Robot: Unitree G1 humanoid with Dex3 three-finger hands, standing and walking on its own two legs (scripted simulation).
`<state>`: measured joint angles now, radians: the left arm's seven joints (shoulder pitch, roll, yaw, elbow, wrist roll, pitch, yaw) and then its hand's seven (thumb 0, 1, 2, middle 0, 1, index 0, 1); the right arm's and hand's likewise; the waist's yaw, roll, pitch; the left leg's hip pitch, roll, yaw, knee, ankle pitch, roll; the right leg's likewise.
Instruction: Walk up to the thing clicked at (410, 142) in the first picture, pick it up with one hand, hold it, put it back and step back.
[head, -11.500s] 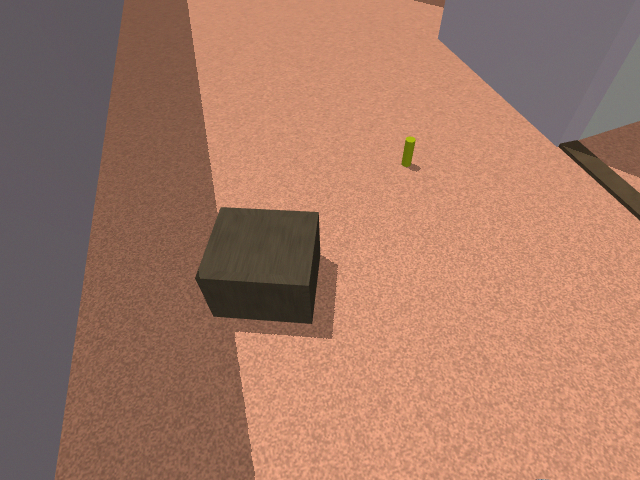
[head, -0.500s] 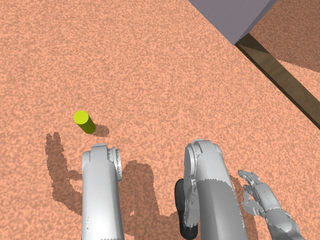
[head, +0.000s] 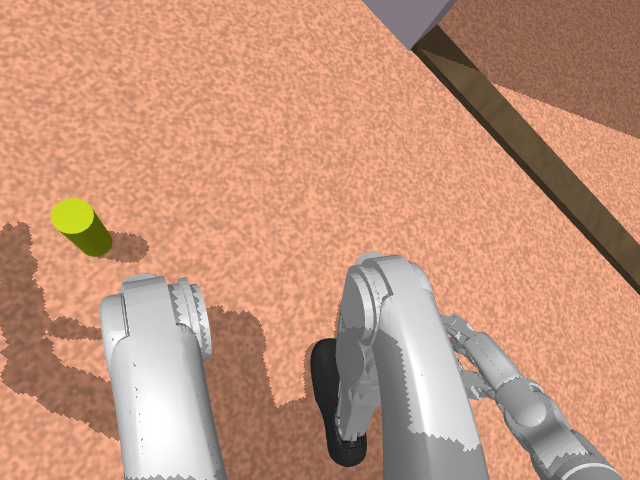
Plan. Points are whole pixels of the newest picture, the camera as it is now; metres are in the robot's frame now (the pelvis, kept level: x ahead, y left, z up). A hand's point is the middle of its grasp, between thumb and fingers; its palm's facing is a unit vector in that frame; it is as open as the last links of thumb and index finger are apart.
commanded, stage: approach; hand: left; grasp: from the side
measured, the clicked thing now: (85, 230) +0.42 +0.26 -0.23
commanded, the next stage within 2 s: close in in 0.08 s
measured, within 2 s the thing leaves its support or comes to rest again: leaves its support in 2.00 s
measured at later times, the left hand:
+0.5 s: hand (45, 245) +0.39 +0.30 -0.19, palm faces +0.16 -0.99 +0.05, open 17.4 cm
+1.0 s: hand (83, 242) +0.40 +0.26 -0.21, palm faces +0.18 -0.98 +0.01, open 16.4 cm
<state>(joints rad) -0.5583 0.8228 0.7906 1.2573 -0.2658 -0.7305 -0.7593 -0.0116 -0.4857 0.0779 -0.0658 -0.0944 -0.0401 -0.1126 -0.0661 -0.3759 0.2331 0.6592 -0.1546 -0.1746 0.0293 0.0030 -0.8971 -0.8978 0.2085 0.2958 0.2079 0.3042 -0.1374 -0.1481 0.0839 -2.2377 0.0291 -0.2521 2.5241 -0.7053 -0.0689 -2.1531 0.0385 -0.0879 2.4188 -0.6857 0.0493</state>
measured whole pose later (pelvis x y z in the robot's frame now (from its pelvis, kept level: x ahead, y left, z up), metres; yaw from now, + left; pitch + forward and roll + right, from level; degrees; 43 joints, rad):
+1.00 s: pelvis -0.02 +0.03 -0.03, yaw -7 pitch +9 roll -18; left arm -0.54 0.77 0.50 1.44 -0.10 -1.17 -0.10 -0.01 -0.32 0.15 -0.09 -0.07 -0.07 -0.08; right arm -0.19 -0.38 0.50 0.56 -0.38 -0.01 0.16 0.00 -0.90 -0.90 0.21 0.30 0.21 0.30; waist -0.23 -0.28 0.31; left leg -2.20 0.01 -0.42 2.71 -0.71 -0.03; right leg -2.03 0.10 -0.21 2.44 -0.64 0.07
